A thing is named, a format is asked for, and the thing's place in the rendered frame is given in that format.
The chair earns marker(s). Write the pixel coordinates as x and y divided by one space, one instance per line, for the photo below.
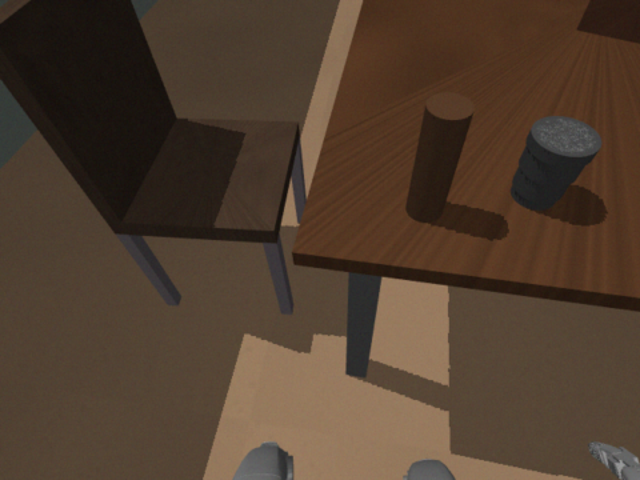
84 74

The table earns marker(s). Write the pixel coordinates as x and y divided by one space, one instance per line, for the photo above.
518 61

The right robot hand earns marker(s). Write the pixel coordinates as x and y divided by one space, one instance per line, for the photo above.
621 462

